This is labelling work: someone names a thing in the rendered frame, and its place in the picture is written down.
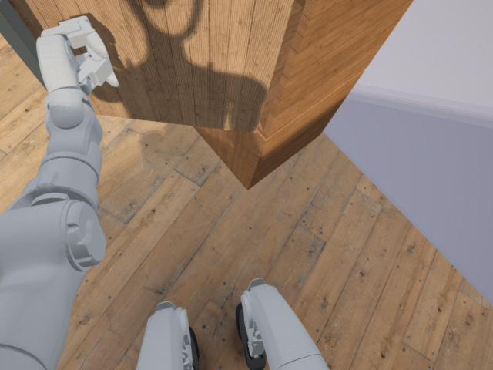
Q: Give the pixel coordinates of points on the left robot thigh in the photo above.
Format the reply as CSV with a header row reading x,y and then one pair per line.
x,y
166,334

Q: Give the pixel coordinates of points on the robot left forearm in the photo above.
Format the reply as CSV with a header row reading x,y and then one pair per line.
x,y
71,166

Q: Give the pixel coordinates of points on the cupboard door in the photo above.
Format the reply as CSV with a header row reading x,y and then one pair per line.
x,y
206,63

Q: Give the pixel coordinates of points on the left robot hand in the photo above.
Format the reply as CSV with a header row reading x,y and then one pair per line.
x,y
60,69

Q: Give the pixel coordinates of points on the robot left upper arm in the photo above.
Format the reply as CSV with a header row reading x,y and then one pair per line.
x,y
45,252

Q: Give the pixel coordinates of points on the handle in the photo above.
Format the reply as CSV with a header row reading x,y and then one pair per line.
x,y
19,38

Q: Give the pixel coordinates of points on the robot right foot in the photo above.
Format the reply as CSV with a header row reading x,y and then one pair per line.
x,y
258,362

